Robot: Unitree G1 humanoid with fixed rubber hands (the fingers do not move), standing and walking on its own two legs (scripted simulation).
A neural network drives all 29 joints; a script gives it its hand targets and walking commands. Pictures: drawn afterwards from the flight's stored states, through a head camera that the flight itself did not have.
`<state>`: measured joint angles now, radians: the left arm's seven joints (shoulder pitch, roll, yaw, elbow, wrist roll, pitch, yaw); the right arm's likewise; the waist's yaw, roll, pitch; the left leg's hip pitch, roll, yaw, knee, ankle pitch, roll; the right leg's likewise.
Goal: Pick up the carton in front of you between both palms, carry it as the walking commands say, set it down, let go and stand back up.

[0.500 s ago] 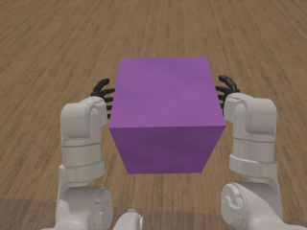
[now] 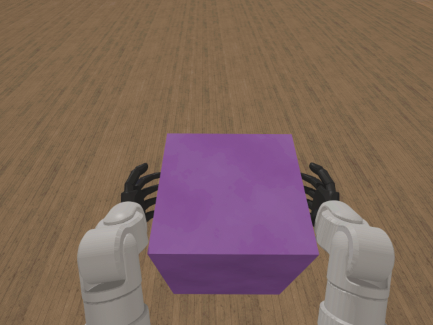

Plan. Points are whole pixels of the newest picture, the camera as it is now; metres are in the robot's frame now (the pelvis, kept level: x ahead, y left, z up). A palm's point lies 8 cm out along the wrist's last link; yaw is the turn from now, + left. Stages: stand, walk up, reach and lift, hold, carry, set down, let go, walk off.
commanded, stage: carry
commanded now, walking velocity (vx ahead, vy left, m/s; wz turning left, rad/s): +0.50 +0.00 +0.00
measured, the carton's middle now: (227, 220) +0.31 -0.01 +0.06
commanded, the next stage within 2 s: none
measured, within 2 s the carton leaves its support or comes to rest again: neither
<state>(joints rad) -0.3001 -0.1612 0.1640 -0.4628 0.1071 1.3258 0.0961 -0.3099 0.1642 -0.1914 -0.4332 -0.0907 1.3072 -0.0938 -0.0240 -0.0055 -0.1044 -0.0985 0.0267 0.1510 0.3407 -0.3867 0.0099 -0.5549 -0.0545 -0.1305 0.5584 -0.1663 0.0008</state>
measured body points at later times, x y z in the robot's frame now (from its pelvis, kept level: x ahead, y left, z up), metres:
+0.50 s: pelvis +0.30 +0.02 -0.01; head +0.26 +0.03 +0.44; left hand +0.57 +0.19 +0.08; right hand +0.58 -0.12 +0.08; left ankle +0.43 +0.13 -0.74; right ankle +0.16 -0.10 -0.73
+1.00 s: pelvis +0.62 +0.01 -0.01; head +0.58 +0.00 +0.43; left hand +0.89 +0.17 +0.09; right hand +0.90 -0.13 +0.08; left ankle +0.43 +0.13 -0.73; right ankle +0.74 -0.08 -0.74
